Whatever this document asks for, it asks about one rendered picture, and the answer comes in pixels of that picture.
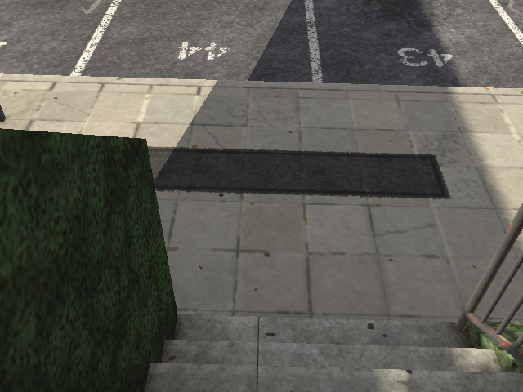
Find stairs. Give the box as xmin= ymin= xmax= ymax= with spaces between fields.
xmin=145 ymin=314 xmax=523 ymax=392

